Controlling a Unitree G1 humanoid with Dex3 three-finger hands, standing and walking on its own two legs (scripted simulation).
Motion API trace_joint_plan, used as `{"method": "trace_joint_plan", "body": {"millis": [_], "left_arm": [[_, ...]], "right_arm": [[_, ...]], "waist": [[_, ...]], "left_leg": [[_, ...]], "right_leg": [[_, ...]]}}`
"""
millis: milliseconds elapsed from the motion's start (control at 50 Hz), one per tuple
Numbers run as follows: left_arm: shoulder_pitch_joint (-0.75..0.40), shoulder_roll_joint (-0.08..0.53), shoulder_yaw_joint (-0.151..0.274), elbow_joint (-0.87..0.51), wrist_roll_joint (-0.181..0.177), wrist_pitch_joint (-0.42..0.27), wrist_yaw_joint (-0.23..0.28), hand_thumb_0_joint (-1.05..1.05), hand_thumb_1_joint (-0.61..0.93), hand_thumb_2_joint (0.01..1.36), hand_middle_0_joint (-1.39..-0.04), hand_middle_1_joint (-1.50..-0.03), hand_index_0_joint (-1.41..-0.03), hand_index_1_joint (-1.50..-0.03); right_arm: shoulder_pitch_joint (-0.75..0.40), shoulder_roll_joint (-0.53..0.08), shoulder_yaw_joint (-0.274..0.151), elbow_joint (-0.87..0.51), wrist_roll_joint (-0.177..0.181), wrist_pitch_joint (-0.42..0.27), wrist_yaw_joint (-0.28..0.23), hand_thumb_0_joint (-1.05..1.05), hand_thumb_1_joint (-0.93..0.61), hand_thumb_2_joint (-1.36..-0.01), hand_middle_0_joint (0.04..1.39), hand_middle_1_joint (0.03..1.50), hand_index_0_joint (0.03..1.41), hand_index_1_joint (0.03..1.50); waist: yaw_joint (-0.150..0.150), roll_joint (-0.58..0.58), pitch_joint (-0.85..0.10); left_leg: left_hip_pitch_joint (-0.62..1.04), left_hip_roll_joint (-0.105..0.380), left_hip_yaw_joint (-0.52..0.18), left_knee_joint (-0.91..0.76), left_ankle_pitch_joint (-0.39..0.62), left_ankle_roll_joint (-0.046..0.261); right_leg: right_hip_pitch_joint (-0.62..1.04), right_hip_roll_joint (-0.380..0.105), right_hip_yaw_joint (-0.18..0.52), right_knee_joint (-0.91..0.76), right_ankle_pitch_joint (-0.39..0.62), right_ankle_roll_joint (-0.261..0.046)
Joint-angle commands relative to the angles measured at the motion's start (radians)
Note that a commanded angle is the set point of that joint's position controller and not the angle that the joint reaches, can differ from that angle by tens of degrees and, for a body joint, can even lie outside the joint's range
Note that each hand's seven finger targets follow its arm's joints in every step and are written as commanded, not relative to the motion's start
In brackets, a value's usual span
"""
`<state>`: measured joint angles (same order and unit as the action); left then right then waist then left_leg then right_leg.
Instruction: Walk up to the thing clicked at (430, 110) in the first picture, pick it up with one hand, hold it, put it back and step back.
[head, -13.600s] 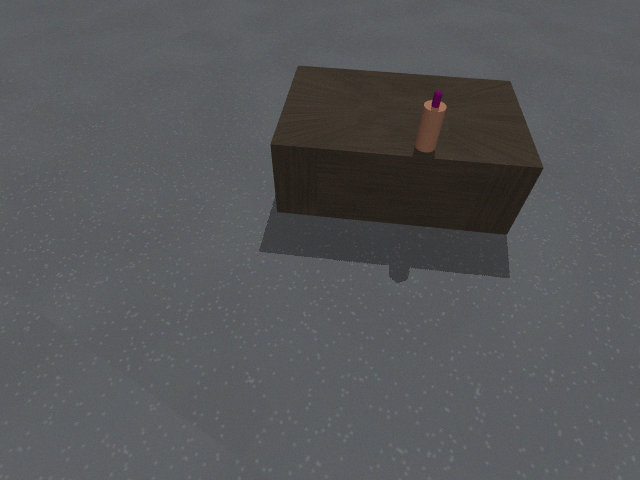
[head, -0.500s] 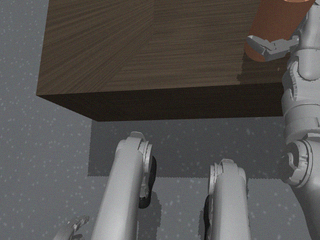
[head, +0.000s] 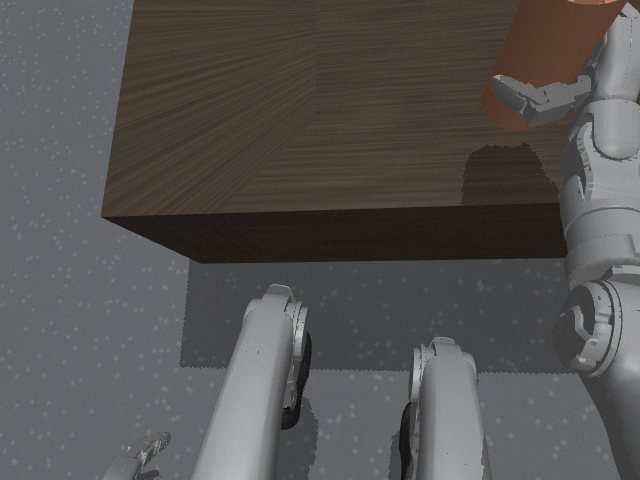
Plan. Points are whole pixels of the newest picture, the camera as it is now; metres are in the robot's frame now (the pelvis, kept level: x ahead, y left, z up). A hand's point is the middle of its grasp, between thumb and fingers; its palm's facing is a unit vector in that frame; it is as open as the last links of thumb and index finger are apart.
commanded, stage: settle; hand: right
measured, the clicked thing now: (557, 24) +0.58 -0.11 +0.07
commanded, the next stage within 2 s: lift in 0.36 s
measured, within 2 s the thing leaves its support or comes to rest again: neither
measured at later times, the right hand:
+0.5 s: hand (554, 30) +0.58 -0.11 +0.06, palm faces +0.00 +1.00 -0.02, open 10.7 cm
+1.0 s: hand (583, 20) +0.53 -0.10 +0.13, palm faces +0.01 +1.00 -0.01, open 10.7 cm
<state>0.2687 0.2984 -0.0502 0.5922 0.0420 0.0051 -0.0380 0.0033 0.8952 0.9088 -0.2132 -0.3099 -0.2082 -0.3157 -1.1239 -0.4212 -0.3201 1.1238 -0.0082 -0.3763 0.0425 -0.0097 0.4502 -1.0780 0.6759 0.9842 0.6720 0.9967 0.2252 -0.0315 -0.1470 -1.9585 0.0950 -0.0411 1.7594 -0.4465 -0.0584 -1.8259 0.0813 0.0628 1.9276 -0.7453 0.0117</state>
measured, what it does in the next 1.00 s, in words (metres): rises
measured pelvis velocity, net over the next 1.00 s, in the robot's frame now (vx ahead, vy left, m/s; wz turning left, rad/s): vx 0.03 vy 0.02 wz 0.03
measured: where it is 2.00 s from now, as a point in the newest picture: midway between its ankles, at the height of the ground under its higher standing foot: (349, 434)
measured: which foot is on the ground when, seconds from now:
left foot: down 0.00-1.00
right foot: down 0.00-1.00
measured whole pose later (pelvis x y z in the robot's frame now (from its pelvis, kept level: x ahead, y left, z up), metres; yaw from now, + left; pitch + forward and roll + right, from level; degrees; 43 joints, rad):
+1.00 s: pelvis +0.03 +0.02 +0.11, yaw +2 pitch +30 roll +1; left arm 0.25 0.24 0.00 0.64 0.02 -0.02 0.00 0.01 0.89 0.91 -0.20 -0.30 -0.20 -0.30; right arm -0.73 -0.26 -0.28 0.83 0.07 -0.37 0.03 -0.01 0.46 -1.09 0.67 0.99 0.67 1.01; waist 0.13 -0.02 -0.17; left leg -1.53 0.05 -0.01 1.43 -0.43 -0.03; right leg -1.38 0.02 0.07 1.55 -0.70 0.03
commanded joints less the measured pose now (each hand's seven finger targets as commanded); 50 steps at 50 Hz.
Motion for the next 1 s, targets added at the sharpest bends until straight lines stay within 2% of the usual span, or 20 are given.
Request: {"method": "trace_joint_plan", "body": {"millis": [0,80,100,180,380,400,440,460,480,500,520,580,600,620,640,660,760,840,920,980], "left_arm": [[0.222,0.183,0.072,-0.031,0.000,-0.005,0.007,0.000,0.884,0.917,-0.207,-0.303,-0.198,-0.312],[0.218,0.181,0.079,-0.027,-0.001,-0.005,0.015,0.000,0.888,0.916,-0.206,-0.302,-0.197,-0.311],[0.216,0.181,0.077,-0.031,-0.004,-0.007,0.015,0.000,0.885,0.921,-0.204,-0.301,-0.194,-0.311],[0.212,0.175,0.083,-0.027,-0.005,-0.013,0.020,0.000,0.880,0.922,-0.206,-0.301,-0.194,-0.313],[0.203,0.165,0.079,-0.017,-0.005,-0.015,0.021,0.000,0.890,0.913,-0.205,-0.300,-0.197,-0.309],[0.205,0.166,0.081,-0.019,-0.004,-0.016,0.020,0.000,0.889,0.911,-0.206,-0.302,-0.198,-0.309],[0.198,0.166,0.081,-0.021,-0.006,-0.020,0.022,0.000,0.890,0.913,-0.205,-0.302,-0.197,-0.310],[0.204,0.166,0.081,-0.018,-0.006,-0.019,0.022,0.000,0.885,0.921,-0.210,-0.301,-0.203,-0.308],[0.209,0.166,0.087,-0.013,-0.003,-0.022,0.024,0.000,0.886,0.919,-0.208,-0.300,-0.203,-0.305],[0.206,0.160,0.080,-0.014,-0.006,-0.022,0.024,0.000,0.889,0.921,-0.205,-0.298,-0.200,-0.303],[0.211,0.161,0.087,-0.019,-0.005,-0.023,0.024,0.000,0.893,0.919,-0.206,-0.300,-0.201,-0.303],[0.195,0.152,0.083,-0.024,-0.010,-0.026,0.025,0.000,0.899,0.917,-0.203,-0.300,-0.200,-0.302],[0.205,0.171,0.105,-0.014,-0.011,-0.029,0.027,0.000,0.893,0.921,-0.204,-0.299,-0.199,-0.303],[0.202,0.153,0.094,-0.014,-0.011,-0.029,0.027,0.000,0.892,0.923,-0.202,-0.298,-0.196,-0.303],[0.193,0.154,0.093,-0.017,-0.014,-0.031,0.028,0.000,0.895,0.921,-0.202,-0.298,-0.197,-0.302],[0.192,0.151,0.098,-0.016,-0.013,-0.030,0.031,0.000,0.890,0.924,-0.202,-0.297,-0.195,-0.303],[0.174,0.138,0.105,-0.016,-0.017,-0.034,0.034,0.000,0.893,0.919,-0.201,-0.296,-0.195,-0.301],[0.159,0.127,0.112,-0.013,-0.020,-0.037,0.039,0.000,0.892,0.915,-0.199,-0.294,-0.194,-0.298],[0.126,0.118,0.117,-0.018,-0.025,-0.048,0.044,0.000,0.884,0.918,-0.198,-0.294,-0.192,-0.299],[0.114,0.112,0.118,-0.015,-0.029,-0.055,0.049,0.000,0.883,0.917,-0.197,-0.292,-0.190,-0.299]], "right_arm": [[-0.439,-0.191,-0.033,-0.257,0.016,-0.082,-0.008,0.000,-0.114,-1.295,1.321,1.446,1.362,1.447],[-0.481,-0.191,-0.030,-0.335,0.022,-0.087,-0.007,0.000,-0.128,-1.316,1.331,1.466,1.373,1.467],[-0.438,-0.159,-0.012,-0.274,0.020,-0.077,-0.009,0.000,-0.145,-1.320,1.318,1.460,1.360,1.460],[-0.436,-0.157,-0.019,-0.289,0.028,-0.077,-0.014,0.000,-0.136,-1.348,1.342,1.492,1.386,1.493],[-0.354,-0.156,-0.031,-0.240,0.034,-0.088,-0.005,0.000,-0.164,-1.387,1.325,1.511,1.369,1.512],[-0.382,-0.180,-0.045,-0.294,0.034,-0.096,-0.004,0.000,-0.183,-1.388,1.325,1.510,1.368,1.511],[-0.353,-0.139,-0.020,-0.243,0.037,-0.095,0.003,0.000,-0.195,-1.384,1.320,1.505,1.362,1.505],[-0.346,-0.148,-0.031,-0.262,0.040,-0.100,0.003,0.000,-0.117,-1.326,1.326,1.466,1.361,1.467],[-0.386,-0.178,-0.037,-0.342,0.038,-0.108,0.005,0.000,-0.106,-1.296,1.304,1.436,1.336,1.437],[-0.316,-0.112,-0.004,-0.227,0.037,-0.096,0.010,0.000,-0.095,-1.270,1.280,1.409,1.312,1.410],[-0.369,-0.164,-0.032,-0.358,0.043,-0.108,0.013,0.000,-0.096,-1.267,1.281,1.407,1.312,1.408],[-0.310,-0.115,-0.020,-0.327,0.056,-0.098,0.013,0.000,-0.115,-1.271,1.287,1.411,1.317,1.411],[-0.287,-0.143,-0.039,-0.369,0.055,-0.094,0.011,0.000,-0.111,-1.278,1.288,1.417,1.319,1.417],[-0.296,-0.109,-0.015,-0.374,0.059,-0.094,0.012,0.000,-0.110,-1.278,1.299,1.423,1.329,1.424],[-0.250,-0.103,-0.017,-0.317,0.058,-0.084,0.009,0.000,-0.129,-1.270,1.295,1.413,1.324,1.414],[-0.261,-0.129,-0.027,-0.404,0.059,-0.093,0.007,0.000,-0.114,-1.274,1.299,1.420,1.329,1.420],[-0.160,-0.058,-0.007,-0.426,0.074,-0.083,-0.004,0.000,-0.137,-1.271,1.307,1.419,1.335,1.420],[-0.058,-0.056,-0.013,-0.469,0.077,-0.076,-0.016,0.000,-0.144,-1.265,1.313,1.419,1.340,1.419],[-0.001,-0.006,0.032,-0.570,0.093,-0.073,-0.018,0.000,-0.126,-1.262,1.293,1.409,1.323,1.409],[0.069,0.008,0.038,-0.589,0.096,-0.067,-0.026,0.000,-0.110,-1.250,1.279,1.397,1.310,1.397]], "waist": [[0.021,-0.128,-0.728],[0.015,-0.151,-0.765],[0.025,-0.124,-0.739],[0.030,-0.110,-0.728],[0.007,-0.106,-0.649],[0.002,-0.122,-0.689],[0.017,-0.095,-0.661],[0.009,-0.107,-0.664],[-0.005,-0.146,-0.735],[0.017,-0.094,-0.690],[-0.004,-0.128,-0.745],[-0.007,-0.106,-0.729],[-0.022,-0.124,-0.753],[-0.010,-0.126,-0.753],[-0.015,-0.079,-0.719],[-0.030,-0.102,-0.740],[-0.039,-0.069,-0.710],[-0.068,-0.031,-0.661],[-0.080,-0.026,-0.629],[-0.092,-0.022,-0.592]], "left_leg": [[0.682,-0.018,0.054,-0.130,0.153,0.093],[0.711,-0.021,0.051,-0.161,0.160,0.093],[0.707,-0.021,0.054,-0.165,0.158,0.091],[0.735,-0.024,0.053,-0.196,0.158,0.090],[0.741,-0.032,0.055,-0.237,0.130,0.093],[0.760,-0.032,0.055,-0.237,0.146,0.094],[0.753,-0.033,0.058,-0.247,0.132,0.092],[0.756,-0.033,0.059,-0.241,0.157,0.096],[0.797,-0.033,0.054,-0.244,0.181,0.097],[0.795,-0.033,0.057,-0.253,0.187,0.094],[0.832,-0.034,0.050,-0.253,0.210,0.098],[0.863,-0.035,0.054,-0.277,0.214,0.096],[0.873,-0.036,0.054,-0.284,0.223,0.096],[0.881,-0.037,0.053,-0.292,0.229,0.095],[0.886,-0.040,0.056,-0.299,0.223,0.094],[0.909,-0.040,0.050,-0.307,0.235,0.096],[0.950,-0.046,0.054,-0.354,0.234,0.094],[1.008,-0.053,0.057,-0.408,0.203,0.090],[1.049,-0.057,0.054,-0.475,0.151,0.083],[1.059,-0.061,0.060,-0.503,0.162,0.084]], "right_leg": [[0.263,-0.020,-0.049,-0.317,0.273,-0.021],[0.320,-0.024,-0.048,-0.345,0.281,-0.019],[0.321,-0.027,-0.044,-0.354,0.278,-0.019],[0.320,-0.029,-0.046,-0.365,0.272,-0.022],[0.332,-0.039,-0.034,-0.421,0.251,-0.021],[0.356,-0.039,-0.034,-0.422,0.269,-0.020],[0.356,-0.040,-0.030,-0.431,0.256,-0.022],[0.364,-0.042,-0.028,-0.432,0.282,-0.018],[0.403,-0.041,-0.036,-0.431,0.307,-0.016],[0.390,-0.042,-0.037,-0.428,0.311,-0.019],[0.402,-0.042,-0.042,-0.427,0.332,-0.016],[0.420,-0.042,-0.042,-0.452,0.338,-0.016],[0.458,-0.045,-0.041,-0.461,0.353,-0.014],[0.465,-0.046,-0.042,-0.462,0.358,-0.014],[0.453,-0.047,-0.040,-0.471,0.352,-0.016],[0.457,-0.048,-0.046,-0.472,0.360,-0.015],[0.513,-0.050,-0.046,-0.517,0.365,-0.017],[0.530,-0.053,-0.044,-0.570,0.333,-0.021],[0.587,-0.054,-0.045,-0.627,0.281,-0.027],[0.652,-0.060,-0.032,-0.669,0.305,-0.022]]}}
